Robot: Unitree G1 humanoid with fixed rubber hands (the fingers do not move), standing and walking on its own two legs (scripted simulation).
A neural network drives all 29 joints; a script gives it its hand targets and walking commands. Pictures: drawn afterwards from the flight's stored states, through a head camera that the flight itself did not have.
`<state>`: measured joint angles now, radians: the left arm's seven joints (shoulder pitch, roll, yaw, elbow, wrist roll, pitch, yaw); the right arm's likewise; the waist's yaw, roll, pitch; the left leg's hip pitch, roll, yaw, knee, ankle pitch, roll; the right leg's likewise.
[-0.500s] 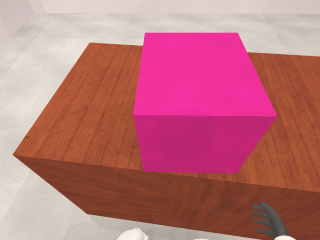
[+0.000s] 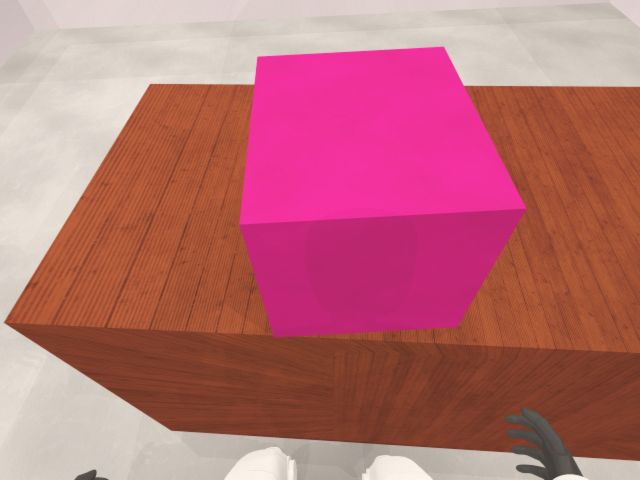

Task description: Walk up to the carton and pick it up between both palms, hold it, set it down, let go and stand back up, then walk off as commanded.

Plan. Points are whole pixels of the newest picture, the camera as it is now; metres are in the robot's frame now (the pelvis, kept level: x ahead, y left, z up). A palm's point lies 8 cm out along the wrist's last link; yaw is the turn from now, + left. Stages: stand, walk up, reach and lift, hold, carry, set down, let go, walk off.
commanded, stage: walk up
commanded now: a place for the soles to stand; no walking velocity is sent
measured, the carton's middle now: (358, 193) +0.45 -0.05 +0.09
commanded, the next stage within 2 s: none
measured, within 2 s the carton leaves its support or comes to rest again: neither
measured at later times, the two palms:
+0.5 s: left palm out of the picture +0.06 +0.31 -0.08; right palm out of the picture +0.09 -0.29 -0.08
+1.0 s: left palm out of the picture +0.08 +0.31 -0.07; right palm out of the picture +0.08 -0.30 -0.08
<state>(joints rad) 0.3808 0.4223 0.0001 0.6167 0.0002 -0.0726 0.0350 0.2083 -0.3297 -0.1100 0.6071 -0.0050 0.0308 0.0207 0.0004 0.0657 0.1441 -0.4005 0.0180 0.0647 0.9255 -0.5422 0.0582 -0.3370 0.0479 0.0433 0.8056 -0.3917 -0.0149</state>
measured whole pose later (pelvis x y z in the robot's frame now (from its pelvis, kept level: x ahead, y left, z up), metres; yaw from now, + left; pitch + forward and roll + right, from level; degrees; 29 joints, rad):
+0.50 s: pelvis -0.03 +0.01 +0.00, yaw -3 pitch -5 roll -1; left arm 0.36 0.43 0.00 0.62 0.00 -0.07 0.04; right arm 0.21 -0.34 -0.11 0.61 -0.01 0.03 0.02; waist 0.00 0.04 0.17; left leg -0.38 0.06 0.09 0.88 -0.44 0.06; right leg -0.33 0.06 0.05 0.81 -0.40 -0.01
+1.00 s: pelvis -0.03 +0.00 +0.00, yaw -5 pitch -5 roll -1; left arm 0.33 0.44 0.00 0.62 0.00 -0.07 0.04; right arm 0.21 -0.34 -0.11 0.61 0.00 0.01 0.02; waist 0.00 0.03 0.16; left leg -0.36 0.04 0.10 0.85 -0.40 0.05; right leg -0.33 0.06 0.06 0.85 -0.43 -0.02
